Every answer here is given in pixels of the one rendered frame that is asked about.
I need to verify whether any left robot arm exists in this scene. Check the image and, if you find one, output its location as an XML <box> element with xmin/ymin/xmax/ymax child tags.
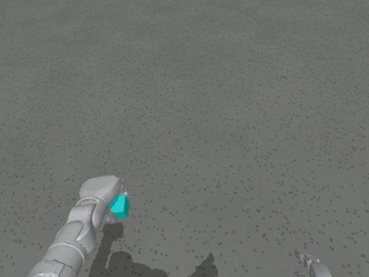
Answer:
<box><xmin>27</xmin><ymin>195</ymin><xmax>107</xmax><ymax>277</ymax></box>

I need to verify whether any left robot hand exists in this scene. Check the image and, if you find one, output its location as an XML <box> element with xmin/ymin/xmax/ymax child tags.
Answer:
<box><xmin>79</xmin><ymin>175</ymin><xmax>130</xmax><ymax>224</ymax></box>

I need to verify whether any right robot hand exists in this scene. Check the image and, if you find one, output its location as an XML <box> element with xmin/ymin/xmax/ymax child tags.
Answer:
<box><xmin>293</xmin><ymin>249</ymin><xmax>332</xmax><ymax>277</ymax></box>

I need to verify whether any small box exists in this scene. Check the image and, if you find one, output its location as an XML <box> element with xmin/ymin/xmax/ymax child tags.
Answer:
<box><xmin>109</xmin><ymin>195</ymin><xmax>129</xmax><ymax>219</ymax></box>

